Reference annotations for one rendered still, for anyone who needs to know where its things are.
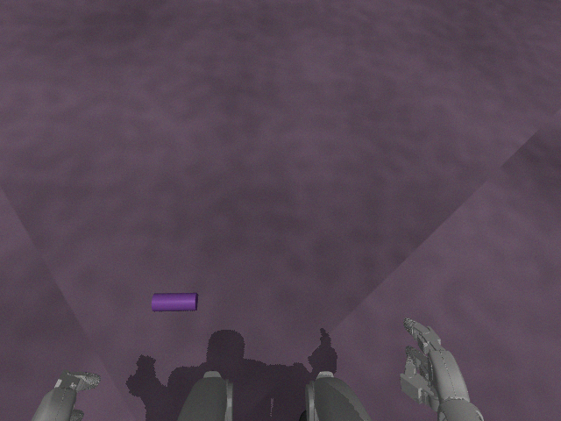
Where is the right robot arm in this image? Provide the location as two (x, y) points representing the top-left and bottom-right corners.
(437, 399), (484, 421)

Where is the right robot hand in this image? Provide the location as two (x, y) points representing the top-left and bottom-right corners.
(400, 318), (470, 412)

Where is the can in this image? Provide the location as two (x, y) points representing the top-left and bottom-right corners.
(152, 293), (198, 311)

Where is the left robot hand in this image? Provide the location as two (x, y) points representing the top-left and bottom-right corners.
(32, 369), (101, 421)

